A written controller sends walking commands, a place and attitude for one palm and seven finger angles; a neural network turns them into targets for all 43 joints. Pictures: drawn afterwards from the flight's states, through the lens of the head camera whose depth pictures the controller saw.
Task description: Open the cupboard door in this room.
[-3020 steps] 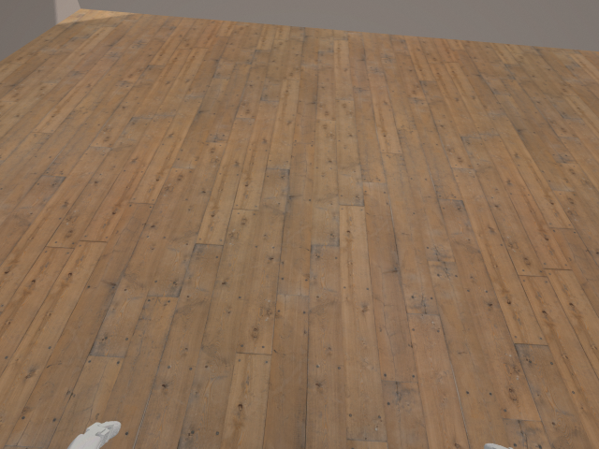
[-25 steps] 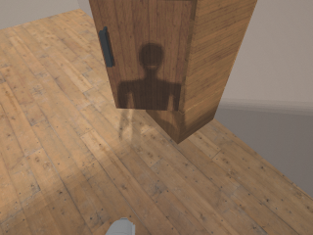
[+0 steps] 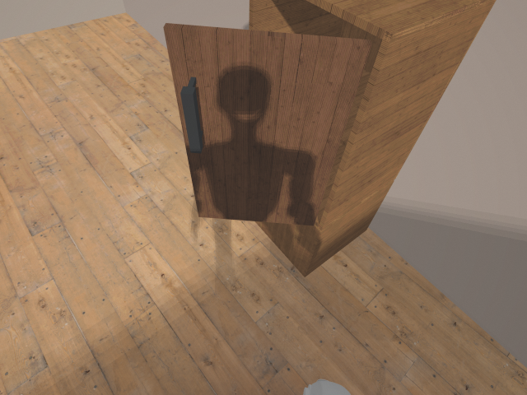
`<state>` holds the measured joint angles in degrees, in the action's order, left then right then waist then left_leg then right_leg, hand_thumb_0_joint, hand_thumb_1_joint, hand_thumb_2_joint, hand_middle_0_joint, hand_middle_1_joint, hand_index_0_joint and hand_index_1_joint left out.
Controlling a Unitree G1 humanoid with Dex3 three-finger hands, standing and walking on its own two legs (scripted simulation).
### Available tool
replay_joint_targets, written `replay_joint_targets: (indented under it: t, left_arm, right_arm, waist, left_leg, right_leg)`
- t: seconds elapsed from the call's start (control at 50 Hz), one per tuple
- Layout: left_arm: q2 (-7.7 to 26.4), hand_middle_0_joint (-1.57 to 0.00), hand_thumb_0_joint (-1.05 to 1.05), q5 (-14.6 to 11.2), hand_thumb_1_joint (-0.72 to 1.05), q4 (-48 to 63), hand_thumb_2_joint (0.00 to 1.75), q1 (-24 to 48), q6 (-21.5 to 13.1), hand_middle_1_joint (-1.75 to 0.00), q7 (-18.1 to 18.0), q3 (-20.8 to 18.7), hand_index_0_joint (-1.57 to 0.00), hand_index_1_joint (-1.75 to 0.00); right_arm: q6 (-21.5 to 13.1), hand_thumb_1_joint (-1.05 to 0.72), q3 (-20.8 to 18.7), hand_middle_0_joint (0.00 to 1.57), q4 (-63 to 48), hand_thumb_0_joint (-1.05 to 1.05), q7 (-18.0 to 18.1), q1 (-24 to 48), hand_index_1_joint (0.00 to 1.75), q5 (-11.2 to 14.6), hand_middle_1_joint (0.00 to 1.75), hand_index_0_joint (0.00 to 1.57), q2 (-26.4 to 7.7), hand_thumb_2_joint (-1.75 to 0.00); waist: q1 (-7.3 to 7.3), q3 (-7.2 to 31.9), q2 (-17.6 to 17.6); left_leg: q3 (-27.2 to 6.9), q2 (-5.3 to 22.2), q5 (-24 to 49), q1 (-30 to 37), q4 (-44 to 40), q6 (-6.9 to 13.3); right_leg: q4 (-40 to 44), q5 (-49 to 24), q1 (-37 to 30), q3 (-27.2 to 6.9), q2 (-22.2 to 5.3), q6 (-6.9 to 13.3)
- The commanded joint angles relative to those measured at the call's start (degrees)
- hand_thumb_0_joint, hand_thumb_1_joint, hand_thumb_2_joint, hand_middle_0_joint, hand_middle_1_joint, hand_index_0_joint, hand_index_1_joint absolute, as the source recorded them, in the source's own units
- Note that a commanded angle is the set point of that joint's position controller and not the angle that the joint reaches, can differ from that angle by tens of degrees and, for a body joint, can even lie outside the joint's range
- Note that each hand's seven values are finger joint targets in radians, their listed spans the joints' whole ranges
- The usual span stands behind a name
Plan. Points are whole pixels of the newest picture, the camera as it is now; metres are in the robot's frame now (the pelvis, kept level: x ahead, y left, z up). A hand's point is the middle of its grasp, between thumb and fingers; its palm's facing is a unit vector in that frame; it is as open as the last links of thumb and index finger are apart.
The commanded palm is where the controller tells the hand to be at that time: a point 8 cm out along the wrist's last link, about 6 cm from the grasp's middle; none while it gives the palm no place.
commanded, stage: come to a stop and stand still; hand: left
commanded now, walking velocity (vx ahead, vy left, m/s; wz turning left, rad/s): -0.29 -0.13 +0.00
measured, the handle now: (194, 116) +0.63 +0.20 +0.04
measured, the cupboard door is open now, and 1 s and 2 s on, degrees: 49 49 49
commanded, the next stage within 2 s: look again from close up in 1.36 s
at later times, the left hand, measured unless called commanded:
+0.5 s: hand out of the picture +0.11 +0.16 -0.19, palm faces +0.07 -0.98 -0.16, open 7.3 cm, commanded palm none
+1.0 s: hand out of the picture -0.01 +0.14 -0.18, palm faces +0.03 -0.98 -0.21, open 7.4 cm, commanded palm none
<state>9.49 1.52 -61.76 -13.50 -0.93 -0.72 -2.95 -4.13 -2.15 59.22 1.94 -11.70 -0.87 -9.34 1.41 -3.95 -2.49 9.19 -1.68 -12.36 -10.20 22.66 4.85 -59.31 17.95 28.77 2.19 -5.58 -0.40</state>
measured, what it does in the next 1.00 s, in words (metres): steps on the spot: right foot, then right foot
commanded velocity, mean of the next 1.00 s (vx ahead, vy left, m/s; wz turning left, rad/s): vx -0.07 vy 0.01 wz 0.00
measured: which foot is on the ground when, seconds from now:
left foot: down 0.00-1.00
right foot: up 0.00-0.16, down 0.18-0.46, up 0.48-0.68, down 0.70-1.00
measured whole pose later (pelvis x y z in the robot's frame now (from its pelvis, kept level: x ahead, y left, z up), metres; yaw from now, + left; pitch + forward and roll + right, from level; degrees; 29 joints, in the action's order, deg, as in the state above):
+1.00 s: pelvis -0.02 -0.03 -0.01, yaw +1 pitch -2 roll +0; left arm 8.0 1.0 -60.5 -17.3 -0.7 -2.1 1.4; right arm 0.3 -0.6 58.5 0.3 -14.2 -0.7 -10.9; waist 0.0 -2.1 1.9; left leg 6.6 1.3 -14.5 -13.9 30.3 1.6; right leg -30.8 17.3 11.6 1.9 -0.6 0.5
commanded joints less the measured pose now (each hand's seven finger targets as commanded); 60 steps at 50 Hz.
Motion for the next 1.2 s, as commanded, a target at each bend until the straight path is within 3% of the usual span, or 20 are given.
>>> replay_joint_targets:
  t: [0.0,0.1,0.14,0.18,0.26,0.3,0.38,0.44,0.5,0.56,0.62,0.68,0.76,0.78,0.8,0.82,0.86,0.88,0.98,1.18]
  left_arm:
    - [-0.25,-0.20,0.00,-0.31,0.90,2.35,0.90,-2.47,0.12,-0.30,0.47,0.45,-0.20,-0.30]
    - [2.52,-0.20,0.00,-0.51,0.90,2.56,0.90,-2.12,1.11,-0.30,-0.48,0.74,-0.20,-0.30]
    - [6.06,-0.20,0.00,-0.42,0.90,2.51,0.90,-3.11,0.99,-0.30,-0.81,0.25,-0.20,-0.30]
    - [9.70,-0.20,0.00,-0.54,0.90,3.12,0.90,-1.72,0.81,-0.30,-1.17,0.15,-0.20,-0.30]
    - [9.69,-0.20,0.00,-1.05,0.90,3.96,0.90,-0.08,1.05,-0.30,-2.07,-0.03,-0.20,-0.30]
    - [9.80,-0.20,0.00,-0.84,0.90,4.17,0.90,0.36,1.16,-0.30,-2.42,-0.41,-0.20,-0.30]
    - [9.08,-0.20,0.00,-0.74,0.90,5.11,0.90,3.22,1.44,-0.30,-2.54,-1.07,-0.20,-0.30]
    - [3.93,-0.20,0.00,-1.05,0.90,6.37,0.90,4.38,2.93,-0.30,-1.94,-0.22,-0.20,-0.30]
    - [3.42,-0.20,0.00,-0.52,0.90,5.81,0.90,3.00,3.60,-0.30,-1.63,-0.61,-0.20,-0.30]
    - [2.75,-0.20,0.00,-0.74,0.90,4.83,0.90,1.73,2.88,-0.30,-1.22,-0.14,-0.20,-0.30]
    - [3.00,-0.20,0.00,-0.92,0.90,3.67,0.90,0.02,1.91,-0.30,-1.14,0.36,-0.20,-0.30]
    - [5.95,-0.20,0.00,-0.69,0.90,1.79,0.90,-2.31,0.46,-0.30,-1.72,0.62,-0.20,-0.30]
    - [5.25,-0.20,0.00,-0.94,0.90,0.79,0.90,-2.52,0.08,-0.30,-1.67,1.52,-0.20,-0.30]
    - [4.95,-0.20,0.00,-0.95,0.90,0.61,0.90,-2.84,0.03,-0.30,-1.70,1.78,-0.20,-0.30]
    - [5.44,-0.20,0.00,0.32,0.90,0.51,0.90,-7.44,-0.73,-0.30,-3.87,1.96,-0.20,-0.30]
    - [7.96,-0.20,0.00,-0.33,0.90,3.43,0.90,-4.86,-1.04,-0.30,-3.52,1.80,-0.20,-0.30]
    - [6.96,-0.20,0.00,-0.50,0.90,4.22,0.90,-4.08,-0.95,-0.30,-2.61,2.37,-0.20,-0.30]
    - [6.79,-0.20,0.00,-0.37,0.90,4.45,0.90,-4.52,-1.15,-0.30,-2.35,2.34,-0.20,-0.30]
    - [6.36,-0.20,0.00,-0.44,0.90,4.33,0.90,-4.84,-0.86,-0.30,-1.73,2.91,-0.20,-0.30]
    - [7.04,-0.20,0.00,-0.63,0.90,4.08,0.90,-5.29,-0.68,-0.30,-1.33,2.77,-0.20,-0.30]
  right_arm:
    - [0.05,-0.90,-0.06,0.20,0.73,0.00,0.15,-7.42,0.30,-0.83,0.30,0.20,-4.95,-0.90]
    - [1.96,-0.90,0.13,0.20,1.95,0.00,0.92,-6.33,0.30,-0.45,0.30,0.20,-6.53,-0.90]
    - [2.79,-0.90,-0.09,0.20,2.24,0.00,0.92,-6.68,0.30,0.18,0.30,0.20,-5.69,-0.90]
    - [3.98,-0.90,-0.20,0.20,2.48,0.00,0.32,-9.93,0.30,0.89,0.30,0.20,-4.09,-0.90]
    - [5.54,-0.90,-0.61,0.20,3.42,0.00,0.19,-11.86,0.30,0.84,0.30,0.20,-3.43,-0.90]
    - [5.80,-0.90,-0.70,0.20,2.87,0.00,0.13,-10.66,0.30,0.76,0.30,0.20,-2.76,-0.90]
    - [5.91,-0.90,-0.90,0.20,2.98,0.00,-0.06,-11.26,0.30,0.69,0.30,0.20,-1.91,-0.90]
    - [5.18,-0.90,-1.41,0.20,1.17,0.00,0.27,-7.25,0.30,-0.42,0.30,0.20,-5.74,-0.90]
    - [4.41,-0.90,-0.97,0.20,-0.22,0.00,1.15,-5.55,0.30,-0.70,0.30,0.20,-5.15,-0.90]
    - [3.93,-0.90,-0.84,0.20,-0.33,0.00,1.07,-4.10,0.30,-0.66,0.30,0.20,-6.11,-0.90]
    - [3.52,-0.90,-1.20,0.20,0.83,0.00,0.97,-5.20,0.30,-0.11,0.30,0.20,-7.07,-0.90]
    - [3.64,-0.90,-1.01,0.20,0.76,0.00,0.47,-5.05,0.30,0.90,0.30,0.20,-5.01,-0.90]
    - [3.96,-0.90,-0.63,0.20,2.09,0.00,-0.06,-4.41,0.30,0.36,0.30,0.20,-5.67,-0.90]
    - [3.91,-0.90,-0.49,0.20,2.40,0.00,-0.14,-4.53,0.30,0.47,0.30,0.20,-5.26,-0.90]
    - [3.06,-0.90,-0.41,0.20,-2.48,0.00,-0.67,-1.31,0.30,0.56,0.30,0.20,-8.60,-0.90]
    - [3.30,-0.90,0.06,0.20,-2.98,0.00,-1.15,-3.71,0.30,0.22,0.30,0.20,-6.02,-0.90]
    - [3.31,-0.90,0.56,0.20,-3.13,0.00,-1.37,-3.76,0.30,0.01,0.30,0.20,-6.05,-0.90]
    - [2.95,-0.90,0.70,0.20,-3.46,0.00,-1.45,-3.81,0.30,-0.31,0.30,0.20,-5.96,-0.90]
    - [3.30,-0.90,0.93,0.20,-3.94,0.00,-1.44,-3.91,0.30,-0.18,0.30,0.20,-6.16,-0.90]
    - [3.09,-0.90,1.37,0.20,-1.07,0.00,-1.37,-6.38,0.30,-0.24,0.30,0.20,-5.69,-0.90]
  waist:
    - [-0.74,1.79,6.63]
    - [0.33,3.16,7.40]
    - [0.81,3.76,4.02]
    - [-1.03,3.23,-0.89]
    - [-1.49,8.89,-10.38]
    - [-0.84,8.29,-9.35]
    - [-2.21,8.22,-4.52]
    - [-1.34,2.09,16.31]
    - [-1.07,-0.37,12.00]
    - [-0.70,2.88,10.09]
    - [-0.92,6.72,6.76]
    - [-2.22,6.23,-0.05]
    - [-2.42,4.93,-4.15]
    - [-2.35,3.94,-3.63]
    - [-1.23,1.99,1.38]
    - [-2.74,5.16,2.91]
    - [-2.77,1.00,6.23]
    - [-2.13,0.94,9.65]
    - [-2.14,-1.93,0.11]
    - [-1.84,-1.69,-0.34]
  left_leg:
    - [-8.90,16.65,31.28,-0.25,-8.02,4.69]
    - [-8.44,15.12,36.27,0.03,-0.42,0.96]
    - [-7.30,11.41,23.47,-2.95,3.74,-2.87]
    - [-6.00,6.11,3.58,-7.57,5.56,-5.80]
    - [-4.59,3.82,-5.19,-4.00,12.23,-6.56]
    - [-4.59,3.31,-12.63,-6.83,14.02,-6.74]
    - [-5.49,4.82,-3.48,-0.92,4.90,-6.48]
    - [-16.76,17.10,13.53,-5.61,-6.76,0.68]
    - [-16.01,17.52,16.64,-6.58,-7.71,4.01]
    - [-13.59,16.33,24.89,1.33,-4.33,4.36]
    - [-12.28,14.76,31.05,7.99,-0.18,2.46]
    - [-8.55,8.34,15.02,3.16,2.70,-3.34]
    - [-8.06,8.14,10.50,5.98,0.78,-3.83]
    - [-8.11,8.09,9.19,5.83,-0.21,-3.71]
    - [-7.17,10.07,17.93,2.15,9.36,-4.44]
    - [-8.20,8.33,2.89,-0.54,6.04,-4.21]
    - [-9.53,8.61,-1.12,-2.71,2.05,-3.42]
    - [-9.75,8.72,0.78,-2.99,1.50,-2.91]
    - [-9.45,7.62,-6.88,-4.34,-0.69,-2.74]
    - [-8.27,7.28,-6.72,-3.65,-1.14,-3.12]
  right_leg:
    - [11.25,-3.07,-4.99,0.10,-0.41,0.00]
    - [26.44,-7.55,-15.83,1.28,1.90,0.14]
    - [32.48,-25.21,-21.40,-2.37,-0.80,0.97]
    - [29.98,-44.87,-22.55,-8.12,-9.98,6.76]
    - [30.95,-50.51,-23.03,-7.76,-11.74,9.51]
    - [31.51,-53.36,-24.47,-8.65,-13.01,10.64]
    - [31.36,-35.83,-18.75,-7.83,-10.38,8.61]
    - [21.84,0.54,-12.80,1.46,1.89,0.32]
    - [9.85,9.24,-9.05,-2.95,2.58,1.08]
    - [15.15,8.24,-9.05,-2.16,2.41,0.59]
    - [29.11,0.19,-13.84,-0.61,2.56,-0.05]
    - [37.02,-24.49,-19.56,-7.86,-2.95,2.76]
    - [37.36,-19.67,-16.15,-6.67,-2.16,2.61]
    - [38.30,-17.67,-15.86,-6.53,-1.90,2.51]
    - [35.76,-28.67,-14.53,-8.11,-2.76,1.05]
    - [35.60,-15.25,-16.45,-8.46,-3.27,2.90]
    - [35.81,-1.22,-12.20,-7.52,-0.38,3.78]
    - [35.12,-2.99,-12.60,-6.59,0.13,3.81]
    - [37.54,4.07,-10.29,-7.51,0.48,3.59]
    - [39.80,7.29,-9.09,-8.57,0.10,3.55]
